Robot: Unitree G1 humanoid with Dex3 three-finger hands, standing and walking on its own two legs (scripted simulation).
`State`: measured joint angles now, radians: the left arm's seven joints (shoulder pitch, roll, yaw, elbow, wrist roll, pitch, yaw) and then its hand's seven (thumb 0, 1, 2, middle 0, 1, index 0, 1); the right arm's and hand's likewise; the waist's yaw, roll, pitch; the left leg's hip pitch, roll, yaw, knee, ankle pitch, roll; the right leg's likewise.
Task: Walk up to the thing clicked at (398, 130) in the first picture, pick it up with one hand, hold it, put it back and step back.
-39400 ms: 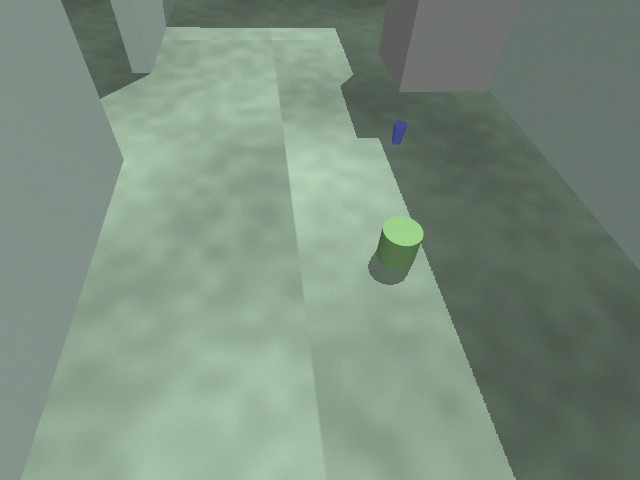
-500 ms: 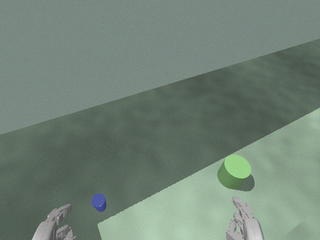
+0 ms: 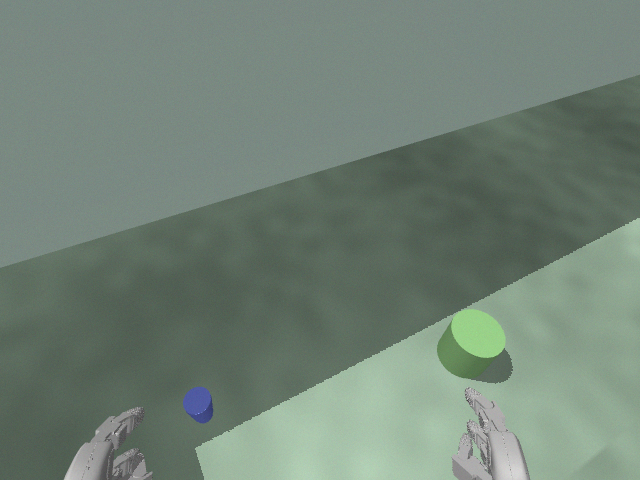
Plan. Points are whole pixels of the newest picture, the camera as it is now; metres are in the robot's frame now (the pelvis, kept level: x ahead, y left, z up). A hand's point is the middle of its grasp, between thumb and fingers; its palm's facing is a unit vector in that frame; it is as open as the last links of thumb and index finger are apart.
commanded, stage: home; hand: left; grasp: from above
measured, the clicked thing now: (200, 407) +0.44 +0.26 -0.66
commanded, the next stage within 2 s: stand in 0.66 s
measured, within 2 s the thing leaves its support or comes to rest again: neither
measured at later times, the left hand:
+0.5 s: hand out of the picture +0.16 +0.18 -0.05, palm faces +0.04 -0.98 -0.20, open 7.4 cm
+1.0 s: hand out of the picture +0.13 +0.23 -0.10, palm faces +0.03 -0.94 -0.33, open 7.4 cm
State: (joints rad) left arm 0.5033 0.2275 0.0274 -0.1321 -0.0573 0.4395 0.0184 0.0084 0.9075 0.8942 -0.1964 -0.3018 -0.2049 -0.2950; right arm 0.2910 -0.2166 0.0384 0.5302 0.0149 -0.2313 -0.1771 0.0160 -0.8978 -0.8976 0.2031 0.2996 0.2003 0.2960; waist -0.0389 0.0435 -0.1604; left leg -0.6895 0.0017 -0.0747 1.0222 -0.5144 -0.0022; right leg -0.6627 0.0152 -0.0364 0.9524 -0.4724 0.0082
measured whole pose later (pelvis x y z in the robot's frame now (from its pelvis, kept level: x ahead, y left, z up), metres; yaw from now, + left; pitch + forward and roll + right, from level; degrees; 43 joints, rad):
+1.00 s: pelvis -0.01 +0.01 +0.03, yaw +0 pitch +1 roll +0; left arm 0.21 0.29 0.04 0.65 0.04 0.07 0.04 0.01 0.91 0.89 -0.20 -0.30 -0.21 -0.30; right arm 0.18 -0.28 -0.03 0.85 -0.05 -0.04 -0.02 0.01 -0.90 -0.90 0.20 0.30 0.20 0.30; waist 0.02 -0.02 0.02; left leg -0.39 -0.04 -0.04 0.77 -0.39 0.02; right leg -0.40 -0.03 0.00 0.77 -0.39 0.02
